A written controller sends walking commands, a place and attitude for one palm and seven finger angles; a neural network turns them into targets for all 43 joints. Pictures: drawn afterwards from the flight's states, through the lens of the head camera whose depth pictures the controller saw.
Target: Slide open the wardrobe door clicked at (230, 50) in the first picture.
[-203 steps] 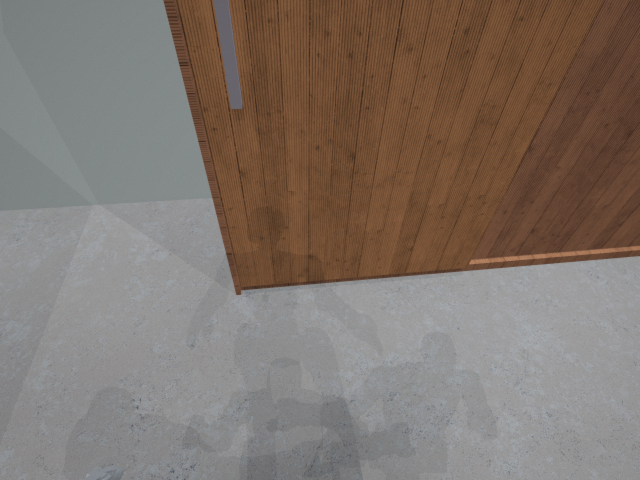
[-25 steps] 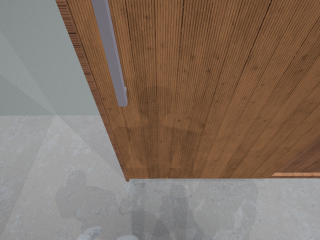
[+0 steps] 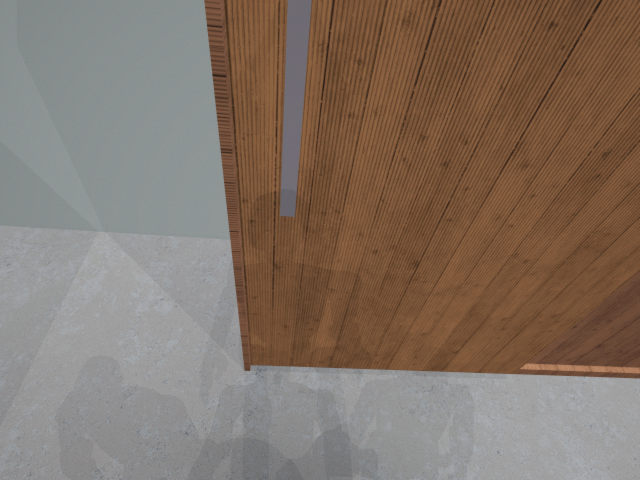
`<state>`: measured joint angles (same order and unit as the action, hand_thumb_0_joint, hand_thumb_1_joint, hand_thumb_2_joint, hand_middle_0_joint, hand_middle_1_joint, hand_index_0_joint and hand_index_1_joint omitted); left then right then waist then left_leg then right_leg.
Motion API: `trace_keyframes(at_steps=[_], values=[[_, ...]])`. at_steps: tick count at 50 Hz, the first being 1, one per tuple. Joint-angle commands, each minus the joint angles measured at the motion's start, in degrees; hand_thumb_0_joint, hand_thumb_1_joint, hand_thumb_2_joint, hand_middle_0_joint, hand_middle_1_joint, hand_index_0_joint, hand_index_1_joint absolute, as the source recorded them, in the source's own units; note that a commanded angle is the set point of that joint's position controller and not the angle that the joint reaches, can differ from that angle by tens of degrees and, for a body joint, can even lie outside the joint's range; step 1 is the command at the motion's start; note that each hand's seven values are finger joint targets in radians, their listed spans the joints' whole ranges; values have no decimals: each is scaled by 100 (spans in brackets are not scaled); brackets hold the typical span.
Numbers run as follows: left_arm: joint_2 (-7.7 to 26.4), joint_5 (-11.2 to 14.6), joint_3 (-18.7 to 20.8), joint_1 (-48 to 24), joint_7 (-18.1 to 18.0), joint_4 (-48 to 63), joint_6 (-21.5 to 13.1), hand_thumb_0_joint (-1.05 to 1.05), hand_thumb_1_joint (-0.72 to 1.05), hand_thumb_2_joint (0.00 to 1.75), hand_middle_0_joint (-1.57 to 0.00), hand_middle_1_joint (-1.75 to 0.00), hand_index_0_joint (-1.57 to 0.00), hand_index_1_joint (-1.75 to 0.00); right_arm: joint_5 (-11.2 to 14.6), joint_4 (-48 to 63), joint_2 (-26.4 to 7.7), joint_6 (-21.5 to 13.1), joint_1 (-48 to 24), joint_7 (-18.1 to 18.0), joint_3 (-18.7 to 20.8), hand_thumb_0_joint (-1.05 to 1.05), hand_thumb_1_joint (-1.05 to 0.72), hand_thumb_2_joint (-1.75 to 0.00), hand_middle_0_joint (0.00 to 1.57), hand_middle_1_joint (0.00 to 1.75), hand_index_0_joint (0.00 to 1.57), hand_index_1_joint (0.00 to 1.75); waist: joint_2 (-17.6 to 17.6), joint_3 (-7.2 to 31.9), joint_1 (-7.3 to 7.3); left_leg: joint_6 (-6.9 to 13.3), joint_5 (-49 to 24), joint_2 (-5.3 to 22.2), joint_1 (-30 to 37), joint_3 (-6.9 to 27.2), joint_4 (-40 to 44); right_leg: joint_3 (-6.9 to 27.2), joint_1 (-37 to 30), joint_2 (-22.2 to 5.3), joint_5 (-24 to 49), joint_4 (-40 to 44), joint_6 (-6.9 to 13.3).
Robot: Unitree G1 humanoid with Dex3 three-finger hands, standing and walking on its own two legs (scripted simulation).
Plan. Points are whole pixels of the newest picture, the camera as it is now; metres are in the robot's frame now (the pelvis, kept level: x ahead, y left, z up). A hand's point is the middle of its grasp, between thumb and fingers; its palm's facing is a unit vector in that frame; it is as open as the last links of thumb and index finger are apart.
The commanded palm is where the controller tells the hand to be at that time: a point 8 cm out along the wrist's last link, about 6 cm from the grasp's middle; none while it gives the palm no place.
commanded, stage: come to a stop and stand still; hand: left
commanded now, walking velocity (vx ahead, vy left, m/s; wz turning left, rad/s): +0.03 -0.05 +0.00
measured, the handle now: (293, 111) +0.53 +0.09 +0.19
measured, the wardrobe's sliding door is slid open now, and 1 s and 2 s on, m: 0.00 0.00 0.00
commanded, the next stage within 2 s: look again from close up in 0.72 s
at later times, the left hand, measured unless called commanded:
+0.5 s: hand out of the picture -0.02 +0.09 -0.19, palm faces +0.04 -0.99 -0.16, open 7.3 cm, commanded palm none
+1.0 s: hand out of the picture -0.02 +0.11 -0.20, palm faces +0.04 -0.98 -0.17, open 7.4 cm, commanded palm none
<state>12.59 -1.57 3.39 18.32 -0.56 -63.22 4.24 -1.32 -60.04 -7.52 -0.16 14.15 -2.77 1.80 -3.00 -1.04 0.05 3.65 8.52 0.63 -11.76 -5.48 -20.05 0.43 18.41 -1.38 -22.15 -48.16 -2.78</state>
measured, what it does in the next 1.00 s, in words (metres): steps on the spot: right foot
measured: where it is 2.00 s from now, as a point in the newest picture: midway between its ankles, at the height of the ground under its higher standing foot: outside the picture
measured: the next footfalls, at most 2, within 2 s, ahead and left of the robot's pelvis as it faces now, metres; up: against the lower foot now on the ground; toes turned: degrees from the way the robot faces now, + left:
right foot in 0.20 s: +0.00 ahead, -0.16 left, +0.00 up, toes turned -2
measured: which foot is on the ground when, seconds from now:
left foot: down 0.00-1.00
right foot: up 0.00-0.18, down 0.20-1.00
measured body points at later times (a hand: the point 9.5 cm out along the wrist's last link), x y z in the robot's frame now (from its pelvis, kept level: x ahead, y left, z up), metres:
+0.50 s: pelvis -0.02 -0.06 -0.01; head -0.01 -0.06 +0.44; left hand -0.02 +0.15 -0.17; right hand -0.06 -0.26 -0.17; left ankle +0.03 +0.08 -0.75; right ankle -0.04 -0.16 -0.75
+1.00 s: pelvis -0.01 -0.05 -0.02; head -0.01 -0.04 +0.43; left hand -0.03 +0.16 -0.18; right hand +0.02 -0.28 -0.17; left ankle +0.03 +0.08 -0.75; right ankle -0.04 -0.16 -0.75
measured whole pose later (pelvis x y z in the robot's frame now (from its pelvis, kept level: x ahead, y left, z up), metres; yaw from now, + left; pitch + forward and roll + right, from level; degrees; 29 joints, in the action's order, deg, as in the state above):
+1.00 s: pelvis -0.01 -0.05 -0.02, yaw +1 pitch -2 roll -1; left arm 7.1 -1.2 -0.3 19.4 -3.2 -62.1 -1.6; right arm -0.8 -59.5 -9.3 -0.7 15.3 -1.9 1.1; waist -0.4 -2.1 0.2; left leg -0.9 13.6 2.9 -15.7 -2.3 -31.7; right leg -2.8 8.9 0.1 -19.0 -30.2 0.7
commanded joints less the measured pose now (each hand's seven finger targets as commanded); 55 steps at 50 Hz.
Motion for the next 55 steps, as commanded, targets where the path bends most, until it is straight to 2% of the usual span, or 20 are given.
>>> trace_keyframes(at_steps=[1,6,8,9,10,11,12,13,16,20,40,41,42,43,45,46,47,48,51,55], values=[[40,18,-7,-190,22,348,-115,0,90,90,-20,-30,-20,-30,5,-40,-1105,-8,524,-54,256,0,-90,-90,20,30,20,30,1083,90,289,437,289,1613,680,1595,890,-26,466,-114,-275,401,31],[-152,59,-92,157,-39,147,-214,0,90,90,-20,-30,-20,-30,4,-190,-1052,8,378,20,261,0,-90,-90,20,30,20,30,1187,132,101,313,672,1378,154,1468,762,-274,-444,-27,119,1781,166],[-81,52,-102,410,-79,5,-313,0,90,90,-20,-30,-20,-30,55,-266,-838,0,448,50,226,0,-90,-90,20,30,20,30,721,83,-36,15,690,1033,-303,1118,362,-273,-1224,-104,1033,2995,184],[80,48,-96,415,-123,-19,-364,0,90,90,-20,-30,-20,-30,89,-280,-613,-4,498,77,180,0,-90,-90,20,30,20,30,340,8,-3,-216,913,728,-648,814,51,219,-1407,-523,862,3213,332],[219,65,-115,251,-147,7,-406,0,90,90,-20,-30,-20,-30,105,-270,-384,1,475,108,94,0,-90,-90,20,30,20,30,-11,-176,52,-367,962,438,-646,518,-224,641,-1006,-976,405,3441,526],[309,79,-135,141,-147,44,-419,0,90,90,-20,-30,-20,-30,92,-267,-261,4,479,149,46,0,-90,-90,20,30,20,30,113,-154,117,-395,794,312,-257,457,-320,739,-485,-1162,-1,3548,614],[331,78,-118,33,-152,24,-479,0,90,90,-20,-30,-20,-30,41,-292,-186,57,507,144,4,0,-90,-90,20,30,20,30,-991,-342,118,-406,679,244,-237,359,-514,831,-167,-954,-289,3773,633],[204,92,-146,-32,-158,38,-477,0,90,90,-20,-30,-20,-30,16,-335,-282,79,502,143,9,0,-90,-90,20,30,20,30,-1143,-648,85,-391,582,308,-180,338,-623,814,165,-981,-491,3896,643],[29,128,-191,-62,-153,36,-473,0,90,90,-20,-30,-20,-30,28,-557,-274,45,861,121,-19,0,-90,-90,20,30,20,30,-135,-675,200,-398,131,437,117,425,-370,483,209,-635,-108,3494,555],[-16,142,-186,164,-154,-10,-449,0,90,90,-20,-30,-20,-30,39,-591,-263,30,818,88,-33,0,-90,-90,20,30,20,30,362,-718,76,-402,224,494,-77,494,-205,363,-16,-490,111,3309,486],[-181,108,-204,489,-193,-129,-526,0,90,90,-20,-30,-20,-30,77,-528,-319,-30,619,23,-35,0,-90,-90,20,30,20,30,294,-358,38,-385,-434,604,288,518,-246,214,-527,-443,1398,3114,440],[31,-12,-215,960,-401,-233,-719,0,90,90,-20,-30,-20,-30,105,-61,-527,-151,-140,101,-43,0,-90,-90,20,30,20,30,64,-471,-263,-495,-303,534,-291,320,-1690,823,-492,-857,4432,3073,170],[253,-13,-182,684,-395,-43,-809,0,90,90,-20,-30,-20,-30,73,257,-335,-128,98,116,-100,0,-90,-90,20,30,20,30,165,-253,144,-478,307,296,-541,336,-1447,591,-1123,-1136,6491,2615,352],[236,3,-184,683,-376,96,-805,0,90,90,-20,-30,-20,-30,59,205,-239,-180,543,109,-85,0,-90,-90,20,30,20,30,-263,451,196,-337,460,257,-322,288,-1110,304,-1553,-1048,6635,2069,538],[93,72,-216,648,-337,237,-766,0,90,90,-20,-30,-20,-30,78,177,-475,-188,664,74,-34,0,-90,-90,20,30,20,30,-452,772,107,-232,-474,373,-23,443,-1055,150,-1495,-727,5278,1882,522],[65,72,-219,630,-315,282,-731,0,90,90,-20,-30,-20,-30,86,209,-511,-164,575,68,-29,0,-90,-90,20,30,20,30,-198,547,66,-240,-595,429,-16,467,-1042,177,-1201,-669,4398,2024,521],[85,47,-217,565,-305,344,-682,0,90,90,-20,-30,-20,-30,65,245,-519,-163,544,73,-35,0,-90,-90,20,30,20,30,411,309,61,-257,-924,476,17,457,-987,137,-974,-594,3692,2050,547],[135,42,-211,532,-290,395,-635,0,90,90,-20,-30,-20,-30,67,290,-550,-141,463,77,-44,0,-90,-90,20,30,20,30,531,43,27,-244,-981,509,-83,545,-951,141,-742,-504,2892,2127,541],[159,34,-234,412,-242,520,-534,0,90,90,-20,-30,-20,-30,53,440,-710,-84,317,105,-16,0,-90,-90,20,30,20,30,280,-406,17,-192,-64,511,-397,737,-665,194,-325,-362,967,2408,531],[271,23,-220,313,-201,693,-469,0,90,90,-20,-30,-20,-30,17,582,-867,-60,250,142,21,0,-90,-90,20,30,20,30,535,-620,15,-158,1153,497,-757,984,-248,159,-155,-273,55,2489,520]])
